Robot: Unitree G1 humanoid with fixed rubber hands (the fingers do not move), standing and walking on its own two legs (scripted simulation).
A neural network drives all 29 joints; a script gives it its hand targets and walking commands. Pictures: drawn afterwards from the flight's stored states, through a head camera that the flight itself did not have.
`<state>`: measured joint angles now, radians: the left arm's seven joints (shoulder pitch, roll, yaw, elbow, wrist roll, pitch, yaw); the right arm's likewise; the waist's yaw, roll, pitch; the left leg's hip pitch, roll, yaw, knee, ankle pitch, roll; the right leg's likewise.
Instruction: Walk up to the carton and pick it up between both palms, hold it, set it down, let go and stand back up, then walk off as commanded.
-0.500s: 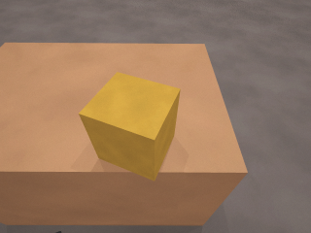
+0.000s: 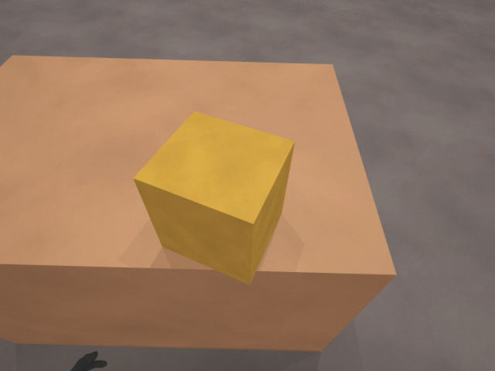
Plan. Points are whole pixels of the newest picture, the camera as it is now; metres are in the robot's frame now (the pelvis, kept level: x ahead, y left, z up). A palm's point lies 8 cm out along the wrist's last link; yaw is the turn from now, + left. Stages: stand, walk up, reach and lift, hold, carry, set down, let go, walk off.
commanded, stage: walk up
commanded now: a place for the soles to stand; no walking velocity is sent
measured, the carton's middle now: (222, 199) +0.41 +0.07 +0.04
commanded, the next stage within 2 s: reach and lift in 1.00 s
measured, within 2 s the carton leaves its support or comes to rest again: neither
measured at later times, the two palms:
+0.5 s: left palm out of the picture +0.08 +0.30 -0.10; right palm out of the picture +0.04 -0.33 -0.09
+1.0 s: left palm out of the picture +0.07 +0.30 -0.10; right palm out of the picture +0.04 -0.33 -0.09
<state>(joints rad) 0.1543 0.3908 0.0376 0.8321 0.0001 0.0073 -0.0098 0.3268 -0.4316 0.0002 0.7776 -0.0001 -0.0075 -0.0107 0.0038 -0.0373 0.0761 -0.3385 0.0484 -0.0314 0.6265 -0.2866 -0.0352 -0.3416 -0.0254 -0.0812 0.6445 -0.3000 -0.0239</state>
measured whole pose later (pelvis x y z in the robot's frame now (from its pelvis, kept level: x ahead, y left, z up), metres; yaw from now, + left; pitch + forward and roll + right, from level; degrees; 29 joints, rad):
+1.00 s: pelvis -0.02 -0.01 +0.01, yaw +1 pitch +0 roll +0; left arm 0.13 0.39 0.05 0.93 0.00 -0.01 -0.01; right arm 0.26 -0.43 0.00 0.90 0.00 0.00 0.02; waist 0.00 -0.03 0.08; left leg -0.34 0.05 -0.05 0.52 -0.20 -0.04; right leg -0.34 -0.03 -0.11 0.56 -0.23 -0.03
